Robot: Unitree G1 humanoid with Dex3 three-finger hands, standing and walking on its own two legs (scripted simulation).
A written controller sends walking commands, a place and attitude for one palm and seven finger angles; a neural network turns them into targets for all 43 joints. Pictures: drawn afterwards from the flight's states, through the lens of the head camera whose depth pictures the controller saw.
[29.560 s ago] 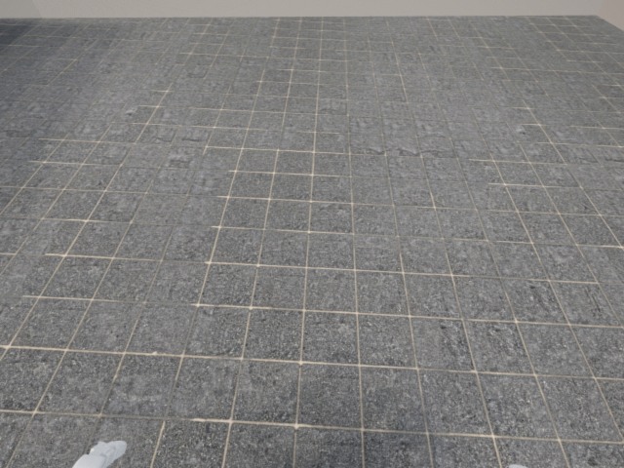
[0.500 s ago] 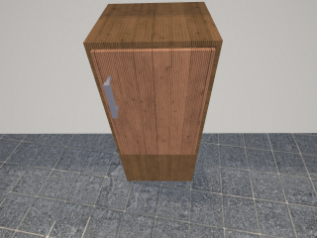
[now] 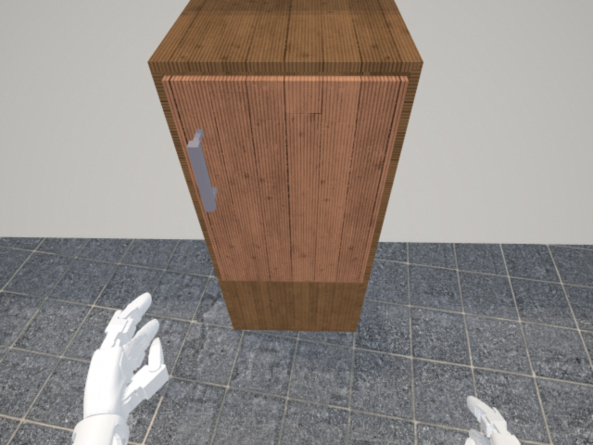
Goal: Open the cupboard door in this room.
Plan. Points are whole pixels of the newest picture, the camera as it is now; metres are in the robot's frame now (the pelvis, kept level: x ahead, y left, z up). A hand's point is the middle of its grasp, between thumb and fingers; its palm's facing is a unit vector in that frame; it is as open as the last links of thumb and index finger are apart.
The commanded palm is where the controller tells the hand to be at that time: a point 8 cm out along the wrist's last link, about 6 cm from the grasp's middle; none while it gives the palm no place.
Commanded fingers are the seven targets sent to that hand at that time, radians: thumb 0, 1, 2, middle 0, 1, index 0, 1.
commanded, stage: raise the hand with hooked fingers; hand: left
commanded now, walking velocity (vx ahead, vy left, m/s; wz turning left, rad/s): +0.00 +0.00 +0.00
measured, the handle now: (205, 172) +0.58 +0.20 +0.03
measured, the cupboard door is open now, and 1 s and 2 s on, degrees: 0 0 0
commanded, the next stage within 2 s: move the hooked fingers beside the handle in 1.88 s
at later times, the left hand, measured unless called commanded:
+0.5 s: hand (157, 390) +0.20 +0.19 -0.02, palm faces -0.12 -0.99 -0.05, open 10.4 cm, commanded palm +0.16 +0.27 -0.01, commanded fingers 0.00 0.04 0.53 -0.26 -0.86 -0.26 -0.86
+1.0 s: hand (106, 349) +0.24 +0.26 +0.03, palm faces +0.04 -1.00 -0.06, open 13.2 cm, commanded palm +0.21 +0.31 +0.02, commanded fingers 0.00 -0.50 0.30 -0.30 -1.20 -0.30 -1.20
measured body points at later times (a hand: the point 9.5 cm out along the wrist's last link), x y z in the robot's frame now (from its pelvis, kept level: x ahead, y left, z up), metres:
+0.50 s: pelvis -0.03 -0.01 -0.07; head +0.04 -0.01 +0.37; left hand +0.20 +0.25 -0.01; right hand +0.16 -0.22 -0.16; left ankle +0.00 +0.12 -0.72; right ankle +0.00 -0.11 -0.72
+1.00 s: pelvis -0.02 +0.01 -0.04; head +0.03 +0.03 +0.41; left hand +0.23 +0.31 +0.03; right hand +0.15 -0.23 -0.10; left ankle +0.00 +0.12 -0.72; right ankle +0.00 -0.11 -0.72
